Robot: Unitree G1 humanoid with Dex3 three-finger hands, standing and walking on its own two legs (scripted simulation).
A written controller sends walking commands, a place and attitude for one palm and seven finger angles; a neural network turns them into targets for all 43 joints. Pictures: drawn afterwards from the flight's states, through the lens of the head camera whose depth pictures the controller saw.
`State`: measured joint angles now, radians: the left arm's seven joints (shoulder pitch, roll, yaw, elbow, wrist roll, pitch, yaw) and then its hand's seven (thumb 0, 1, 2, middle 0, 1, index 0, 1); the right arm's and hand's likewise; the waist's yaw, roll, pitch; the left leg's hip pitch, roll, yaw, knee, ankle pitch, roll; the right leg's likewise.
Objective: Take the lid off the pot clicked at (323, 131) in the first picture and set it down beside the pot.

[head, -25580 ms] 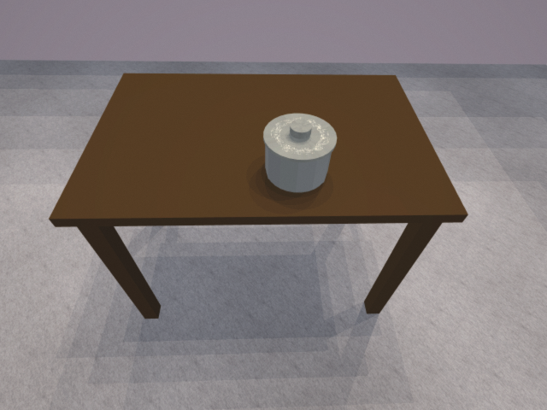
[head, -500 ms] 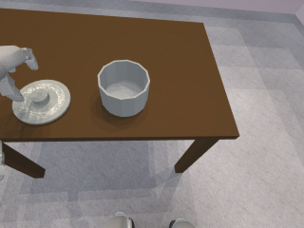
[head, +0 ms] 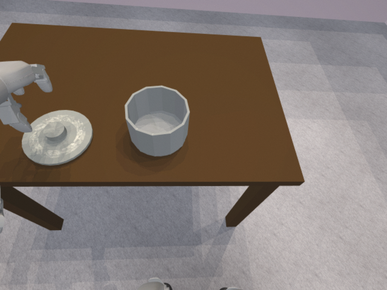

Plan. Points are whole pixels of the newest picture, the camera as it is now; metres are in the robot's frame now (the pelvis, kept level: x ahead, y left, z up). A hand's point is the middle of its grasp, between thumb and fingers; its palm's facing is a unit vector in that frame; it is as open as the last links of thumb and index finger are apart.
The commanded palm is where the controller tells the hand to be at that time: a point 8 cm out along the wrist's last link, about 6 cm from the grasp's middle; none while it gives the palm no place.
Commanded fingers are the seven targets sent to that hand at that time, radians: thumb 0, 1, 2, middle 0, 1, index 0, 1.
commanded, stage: draw the hand back to the body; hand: left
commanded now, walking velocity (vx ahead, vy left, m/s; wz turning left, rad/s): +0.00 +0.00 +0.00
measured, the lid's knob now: (55, 131) +0.49 +0.34 -0.06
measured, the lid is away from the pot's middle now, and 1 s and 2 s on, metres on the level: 0.26 0.26 0.26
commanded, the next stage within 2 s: none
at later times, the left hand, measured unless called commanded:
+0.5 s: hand (36, 108) +0.42 +0.29 +0.11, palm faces +0.04 -0.72 -0.70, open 11.0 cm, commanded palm +0.39 +0.31 +0.16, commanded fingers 0.00 0.08 0.51 -0.30 -0.94 -0.30 -0.94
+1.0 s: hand (37, 117) +0.37 +0.25 +0.15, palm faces +0.49 -0.81 -0.32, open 9.4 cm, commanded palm +0.31 +0.27 +0.17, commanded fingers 0.00 0.61 0.76 -0.24 -0.53 -0.24 -0.53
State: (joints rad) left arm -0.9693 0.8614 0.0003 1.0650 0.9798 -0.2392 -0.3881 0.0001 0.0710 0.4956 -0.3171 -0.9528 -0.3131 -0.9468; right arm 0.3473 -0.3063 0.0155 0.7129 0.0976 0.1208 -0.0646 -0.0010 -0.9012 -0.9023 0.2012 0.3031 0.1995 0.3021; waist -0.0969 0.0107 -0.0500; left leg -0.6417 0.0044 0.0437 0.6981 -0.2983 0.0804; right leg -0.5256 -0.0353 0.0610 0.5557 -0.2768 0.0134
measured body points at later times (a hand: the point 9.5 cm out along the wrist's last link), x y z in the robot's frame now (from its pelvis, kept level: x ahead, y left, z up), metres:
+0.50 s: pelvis +0.01 -0.02 +0.01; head +0.07 +0.00 +0.46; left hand +0.41 +0.32 +0.15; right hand +0.11 -0.27 -0.10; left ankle +0.02 +0.06 -0.72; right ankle -0.01 -0.20 -0.72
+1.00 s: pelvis +0.04 -0.06 +0.02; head +0.06 -0.07 +0.47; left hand +0.34 +0.29 +0.17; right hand +0.18 -0.32 -0.09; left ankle +0.02 +0.06 -0.72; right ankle -0.01 -0.20 -0.72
